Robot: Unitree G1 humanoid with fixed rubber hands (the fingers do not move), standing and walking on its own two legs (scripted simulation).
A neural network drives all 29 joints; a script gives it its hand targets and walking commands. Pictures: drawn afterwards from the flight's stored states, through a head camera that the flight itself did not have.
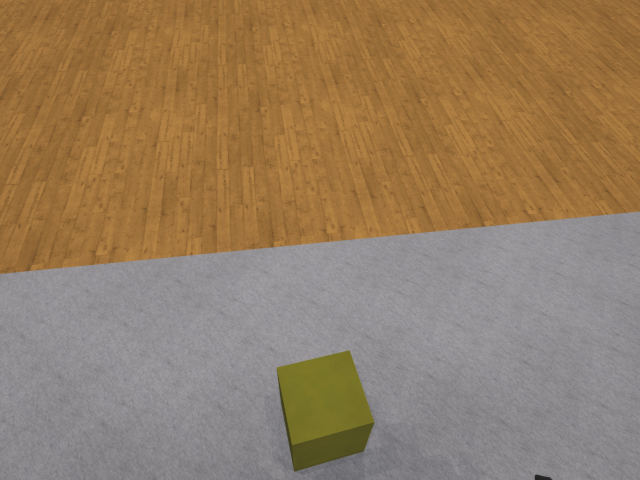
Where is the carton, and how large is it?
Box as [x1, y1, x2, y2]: [277, 350, 373, 471]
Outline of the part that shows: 349,350 277,367 281,405 294,471 362,451 364,448 373,424 373,419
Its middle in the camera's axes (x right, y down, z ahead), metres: +0.01 +0.50 +1.09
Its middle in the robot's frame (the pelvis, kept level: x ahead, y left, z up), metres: +0.45 -0.03 -0.66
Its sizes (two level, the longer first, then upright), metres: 0.210 0.200 0.250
